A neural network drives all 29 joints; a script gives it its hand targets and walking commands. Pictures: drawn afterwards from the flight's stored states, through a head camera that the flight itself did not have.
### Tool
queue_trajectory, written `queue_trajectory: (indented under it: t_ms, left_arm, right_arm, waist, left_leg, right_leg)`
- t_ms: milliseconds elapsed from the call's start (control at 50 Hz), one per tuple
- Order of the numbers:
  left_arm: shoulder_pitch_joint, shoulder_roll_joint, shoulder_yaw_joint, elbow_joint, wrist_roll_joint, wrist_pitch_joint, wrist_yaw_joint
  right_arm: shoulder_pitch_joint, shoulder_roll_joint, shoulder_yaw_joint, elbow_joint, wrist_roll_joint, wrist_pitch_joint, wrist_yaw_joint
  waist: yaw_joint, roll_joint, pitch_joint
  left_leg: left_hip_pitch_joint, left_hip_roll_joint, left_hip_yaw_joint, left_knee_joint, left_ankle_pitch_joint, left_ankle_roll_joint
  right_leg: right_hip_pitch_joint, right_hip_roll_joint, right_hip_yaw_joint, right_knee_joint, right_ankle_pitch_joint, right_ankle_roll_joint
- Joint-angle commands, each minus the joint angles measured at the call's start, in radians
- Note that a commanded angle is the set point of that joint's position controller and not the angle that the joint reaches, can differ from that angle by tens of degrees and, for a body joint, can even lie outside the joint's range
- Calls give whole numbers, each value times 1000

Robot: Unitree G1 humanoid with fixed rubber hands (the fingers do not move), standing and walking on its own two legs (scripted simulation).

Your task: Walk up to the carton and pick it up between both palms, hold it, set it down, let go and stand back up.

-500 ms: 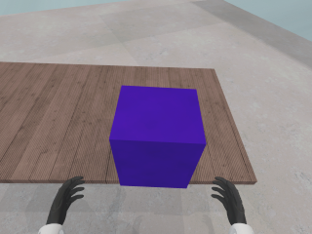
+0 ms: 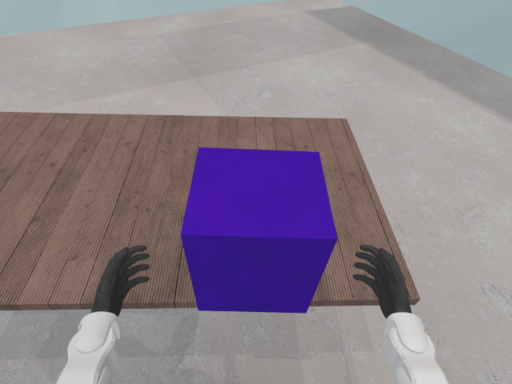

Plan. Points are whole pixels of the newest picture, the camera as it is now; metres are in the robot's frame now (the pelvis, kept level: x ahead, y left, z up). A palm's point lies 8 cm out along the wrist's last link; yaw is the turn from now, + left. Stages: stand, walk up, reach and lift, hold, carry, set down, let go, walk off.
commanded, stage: reach and lift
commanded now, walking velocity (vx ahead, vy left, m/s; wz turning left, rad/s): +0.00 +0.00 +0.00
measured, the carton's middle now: (255, 235) +0.38 +0.01 -0.01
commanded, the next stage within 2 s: none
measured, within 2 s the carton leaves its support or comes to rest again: neither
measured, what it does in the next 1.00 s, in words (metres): stands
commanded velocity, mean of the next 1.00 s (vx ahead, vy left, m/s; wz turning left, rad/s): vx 0.00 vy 0.00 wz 0.00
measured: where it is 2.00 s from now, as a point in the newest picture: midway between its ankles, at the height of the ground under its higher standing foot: outside the picture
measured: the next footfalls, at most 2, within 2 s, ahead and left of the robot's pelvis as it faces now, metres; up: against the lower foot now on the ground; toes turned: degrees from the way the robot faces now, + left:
none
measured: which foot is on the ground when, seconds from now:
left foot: down 0.00-1.00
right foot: down 0.00-1.00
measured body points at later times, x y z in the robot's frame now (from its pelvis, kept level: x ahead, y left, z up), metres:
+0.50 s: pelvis +0.01 +0.00 +0.00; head +0.01 +0.00 +0.45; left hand +0.32 +0.24 +0.09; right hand +0.33 -0.21 +0.08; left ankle +0.02 +0.14 -0.75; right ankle -0.03 -0.12 -0.75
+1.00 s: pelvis +0.00 +0.00 +0.00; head +0.00 +0.01 +0.45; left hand +0.39 +0.23 +0.15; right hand +0.39 -0.21 +0.14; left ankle +0.02 +0.14 -0.75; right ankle -0.03 -0.12 -0.75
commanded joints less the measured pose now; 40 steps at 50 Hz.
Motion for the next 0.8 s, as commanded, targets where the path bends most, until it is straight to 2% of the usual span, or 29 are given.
queue_trajectory:
  t_ms: [0, 40, 60, 80, 100, 140, 160, 200, 280, 300, 360, 400, 420, 440, 460, 480, 520, 540, 560, 580, 600, 620, 640, 660, 680, 700, 720, 760, 780]
  left_arm:
    - [-200, 90, 56, -203, 5, 40, -2]
    - [-274, 103, 52, -224, -7, 93, -2]
    - [-202, 95, 68, -248, 4, 118, -2]
    - [-283, 105, 79, -287, -2, 143, -1]
    - [-201, 84, 74, -321, 0, 170, -1]
    - [-272, 88, 101, -347, 15, 222, -6]
    - [-237, 83, 110, -367, 18, 246, -10]
    - [-264, 90, 121, -399, 21, 288, -22]
    - [-313, 120, 156, -448, 21, 363, -24]
    - [-338, 111, 147, -472, 8, 378, -22]
    - [-365, 130, 161, -440, 19, 411, -31]
    - [-418, 144, 178, -431, 20, 441, -31]
    - [-435, 133, 182, -411, 16, 448, -32]
    - [-477, 136, 175, -412, 8, 458, -33]
    - [-495, 152, 184, -441, -7, 461, -31]
    - [-521, 155, 183, -415, 0, 470, -30]
    - [-548, 153, 184, -370, 1, 485, -29]
    - [-606, 177, 176, -368, -4, 495, -30]
    - [-597, 184, 184, -408, -6, 497, -27]
    - [-657, 183, 187, -398, -8, 503, -27]
    - [-620, 188, 188, -376, 1, 514, -27]
    - [-689, 184, 188, -362, -1, 534, -31]
    - [-679, 177, 175, -289, 10, 554, -32]
    - [-679, 194, 193, -319, 11, 560, -32]
    - [-766, 205, 186, -320, -2, 568, -29]
    - [-706, 196, 200, -305, 11, 578, -24]
    - [-764, 199, 187, -323, 8, 586, -22]
    - [-786, 200, 194, -287, 12, 606, -23]
    - [-860, 216, 189, -284, 7, 609, -26]
  right_arm:
    - [-178, -93, -43, -198, 6, 32, -12]
    - [-221, -111, -57, -215, 11, 81, -12]
    - [-171, -104, -36, -243, 15, 95, -19]
    - [-237, -117, -59, -269, 10, 110, -27]
    - [-172, -116, -53, -279, 33, 127, -30]
    - [-254, -134, -66, -302, 32, 159, -40]
    - [-219, -135, -50, -318, 45, 174, -42]
    - [-230, -155, -48, -337, 56, 199, -52]
    - [-304, -172, -40, -405, 84, 255, -65]
    - [-322, -175, -59, -435, 76, 263, -72]
    - [-329, -195, -39, -372, 97, 301, -73]
    - [-391, -215, -52, -385, 98, 324, -72]
    - [-403, -219, -42, -377, 113, 333, -69]
    - [-433, -218, -50, -361, 108, 344, -69]
    - [-480, -224, -50, -434, 118, 345, -67]
    - [-496, -235, -63, -390, 109, 355, -69]
    - [-529, -217, -54, -356, 112, 373, -63]
    - [-555, -229, -65, -325, 108, 388, -61]
    - [-551, -232, -55, -354, 130, 393, -55]
    - [-605, -235, -73, -365, 120, 396, -60]
    - [-569, -237, -56, -312, 128, 404, -63]
    - [-648, -241, -55, -322, 133, 420, -68]
    - [-642, -254, -53, -242, 131, 437, -65]
    - [-648, -259, -58, -274, 136, 441, -65]
    - [-719, -268, -81, -266, 136, 448, -67]
    - [-695, -259, -54, -272, 150, 454, -62]
    - [-730, -262, -75, -263, 138, 457, -63]
    - [-774, -260, -53, -234, 144, 477, -62]
    - [-822, -274, -71, -226, 139, 486, -67]
  waist:
    - [-2, 37, -120]
    - [-7, 37, -116]
    - [-3, 30, -121]
    - [-5, 47, -157]
    - [8, 41, -132]
    - [4, 53, -157]
    - [7, 29, -147]
    - [-12, 27, -149]
    - [11, 26, -186]
    - [-14, 5, -205]
    - [-7, 34, -183]
    - [-8, 36, -187]
    - [-2, 11, -177]
    - [-4, 20, -179]
    - [0, -6, -220]
    - [-10, 8, -220]
    - [-2, 6, -219]
    - [-20, 20, -229]
    - [-4, 30, -279]
    - [-17, 22, -301]
    - [-20, 29, -277]
    - [-21, 17, -264]
    - [-26, 19, -233]
    - [-11, 30, -267]
    - [-32, 30, -283]
    - [-11, 20, -283]
    - [-31, 28, -306]
    - [-19, -7, -305]
    - [-33, 4, -315]
  left_leg:
    - [289, -55, -9, 10, 211, -5]
    - [274, -48, -17, -1, 184, -5]
    - [307, -52, -12, 3, 203, -3]
    - [299, -53, -10, -4, 208, -10]
    - [320, -53, -9, -4, 262, -13]
    - [322, -56, -13, 3, 306, -15]
    - [333, -55, -14, 4, 326, -16]
    - [344, -56, -13, -1, 339, -17]
    - [346, -59, -6, 5, 342, -5]
    - [347, -57, -9, 1, 365, -8]
    - [348, -60, -3, 0, 358, -14]
    - [343, -61, -4, -12, 324, -11]
    - [337, -59, -4, -13, 311, -5]
    - [327, -55, -6, -19, 280, -3]
    - [322, -60, -11, -23, 279, 5]
    - [314, -58, -7, -27, 260, 7]
    - [293, -56, -8, -26, 249, 15]
    - [293, -54, -4, -29, 255, 9]
    - [306, -56, -7, -17, 277, 14]
    - [295, -61, -9, -22, 264, 13]
    - [297, -61, -7, -21, 274, 14]
    - [280, -58, -8, -21, 269, 17]
    - [279, -50, -7, -31, 255, 17]
    - [293, -55, -9, -24, 267, 18]
    - [277, -51, -16, -24, 237, 10]
    - [290, -49, -19, -18, 264, 21]
    - [288, -54, -14, -22, 263, 12]
    - [280, -51, -13, -24, 259, 20]
    - [266, -52, -13, -24, 229, 19]
  right_leg:
    - [-257, 18, -13, -130, 93, -8]
    - [-252, 21, -11, -138, 60, -5]
    - [-231, 18, -15, -141, 97, -1]
    - [-225, 19, -17, -137, 91, -2]
    - [-213, 24, -15, -143, 139, 3]
    - [-205, 28, -14, -145, 197, 5]
    - [-185, 33, -17, -144, 221, 8]
    - [-185, 34, -19, -149, 252, 12]
    - [-161, 32, -11, -135, 313, 20]
    - [-144, 43, -24, -127, 354, 25]
    - [-141, 35, -13, -128, 358, 21]
    - [-148, 42, -21, -136, 321, 25]
    - [-151, 39, -17, -142, 308, 24]
    - [-159, 35, -18, -145, 289, 20]
    - [-141, 42, -23, -137, 298, 28]
    - [-146, 41, -21, -132, 294, 29]
    - [-148, 36, -6, -126, 270, 23]
    - [-152, 37, -12, -124, 274, 26]
    - [-127, 36, -11, -122, 303, 26]
    - [-124, 37, -16, -121, 320, 33]
    - [-127, 37, -13, -115, 329, 37]
    - [-129, 37, -17, -119, 336, 39]
    - [-142, 35, -19, -116, 320, 37]
    - [-134, 39, -16, -120, 322, 33]
    - [-159, 47, -28, -124, 263, 29]
    - [-151, 46, -19, -123, 294, 30]
    - [-142, 47, -28, -122, 290, 31]
    - [-141, 47, -23, -117, 305, 41]
    - [-143, 44, -23, -120, 297, 40]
